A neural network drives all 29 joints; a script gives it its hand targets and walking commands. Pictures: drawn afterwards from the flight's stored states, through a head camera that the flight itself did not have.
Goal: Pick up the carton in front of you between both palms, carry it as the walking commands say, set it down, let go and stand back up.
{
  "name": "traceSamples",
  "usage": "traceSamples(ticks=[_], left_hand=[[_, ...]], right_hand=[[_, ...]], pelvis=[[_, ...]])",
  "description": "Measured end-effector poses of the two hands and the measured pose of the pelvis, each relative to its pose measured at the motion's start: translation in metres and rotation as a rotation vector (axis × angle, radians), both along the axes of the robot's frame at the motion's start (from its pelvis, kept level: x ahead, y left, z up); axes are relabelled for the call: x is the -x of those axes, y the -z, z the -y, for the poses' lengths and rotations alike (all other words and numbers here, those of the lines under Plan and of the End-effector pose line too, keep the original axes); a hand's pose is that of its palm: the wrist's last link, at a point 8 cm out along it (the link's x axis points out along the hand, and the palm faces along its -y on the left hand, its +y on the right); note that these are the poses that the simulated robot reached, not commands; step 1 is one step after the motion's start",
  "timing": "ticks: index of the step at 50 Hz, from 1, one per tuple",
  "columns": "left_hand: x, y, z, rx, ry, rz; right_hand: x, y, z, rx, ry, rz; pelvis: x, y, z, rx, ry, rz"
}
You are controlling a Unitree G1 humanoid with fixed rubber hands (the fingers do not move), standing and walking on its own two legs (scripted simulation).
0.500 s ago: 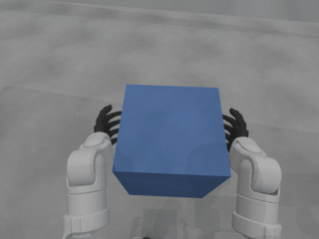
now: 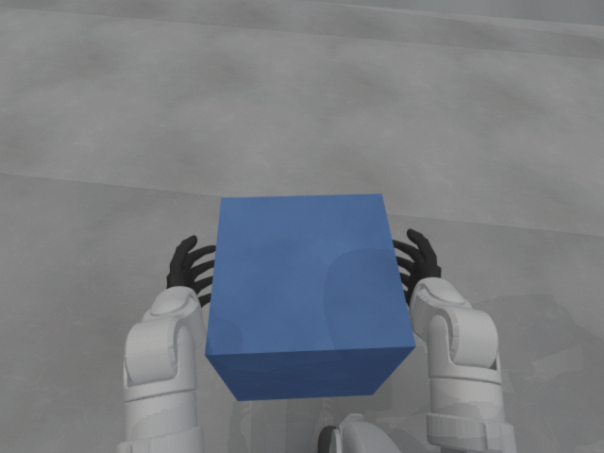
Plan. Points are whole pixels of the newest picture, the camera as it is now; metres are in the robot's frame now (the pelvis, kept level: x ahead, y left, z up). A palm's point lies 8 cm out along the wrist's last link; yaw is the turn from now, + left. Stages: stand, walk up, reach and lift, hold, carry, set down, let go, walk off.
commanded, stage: carry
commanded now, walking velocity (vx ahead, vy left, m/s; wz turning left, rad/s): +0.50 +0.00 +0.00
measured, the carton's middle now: (303, 305) +0.33 -0.01 -0.01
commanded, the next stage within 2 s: none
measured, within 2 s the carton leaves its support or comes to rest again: neither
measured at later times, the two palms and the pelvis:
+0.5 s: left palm (171, 111) +0.63 +0.19 +0.11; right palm (351, 113) +0.63 -0.11 +0.11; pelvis +0.35 +0.04 +0.01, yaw +1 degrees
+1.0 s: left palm (199, 40) +0.91 +0.18 +0.10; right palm (337, 43) +0.92 -0.12 +0.10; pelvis +0.68 +0.03 -0.01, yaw +1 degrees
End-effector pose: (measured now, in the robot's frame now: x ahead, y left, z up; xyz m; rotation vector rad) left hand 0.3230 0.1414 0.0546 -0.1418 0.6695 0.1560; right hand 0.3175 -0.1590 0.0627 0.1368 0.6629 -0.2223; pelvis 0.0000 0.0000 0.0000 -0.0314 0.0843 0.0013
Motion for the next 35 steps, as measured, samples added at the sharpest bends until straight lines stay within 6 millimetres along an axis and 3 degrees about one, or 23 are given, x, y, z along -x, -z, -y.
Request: traceSamples(ticks=[4,6,13,17,20,27,30,35], left_hand=[[-0.061,-0.009,-0.008,-0.023,-0.038,0.065],[-0.086,-0.016,-0.018,-0.046,-0.068,0.086],[-0.159,-0.048,-0.037,-0.033,-0.118,0.077],[-0.212,-0.069,-0.036,-0.034,-0.094,0.089],[-0.250,-0.074,-0.035,-0.030,-0.071,0.088],[-0.331,-0.047,-0.057,-0.045,-0.002,0.053],[-0.356,-0.037,-0.063,-0.050,0.025,-0.008],[-0.401,-0.047,-0.065,-0.049,0.056,-0.012]], right_hand=[[-0.074,-0.004,-0.008,0.010,-0.063,0.065],[-0.110,-0.009,-0.018,0.014,-0.108,0.087],[-0.195,-0.041,-0.037,0.022,-0.124,0.078],[-0.238,-0.057,-0.036,0.010,-0.106,0.091],[-0.266,-0.059,-0.037,-0.004,-0.086,0.091],[-0.334,-0.038,-0.058,0.033,-0.055,0.053],[-0.356,-0.032,-0.064,0.045,-0.045,-0.009],[-0.393,-0.044,-0.066,0.059,-0.024,-0.017]], pelvis=[[-0.068,0.012,0.006,-0.018,-0.034,0.031],[-0.093,0.014,0.007,-0.004,-0.029,0.035],[-0.177,-0.010,0.008,-0.030,-0.037,0.019],[-0.229,-0.021,-0.003,-0.048,-0.041,0.001],[-0.273,-0.024,-0.016,-0.057,-0.037,-0.006],[-0.378,-0.004,-0.052,-0.067,0.008,0.012],[-0.412,-0.011,-0.061,-0.053,0.027,0.006],[-0.471,-0.025,-0.067,-0.018,0.030,-0.001]])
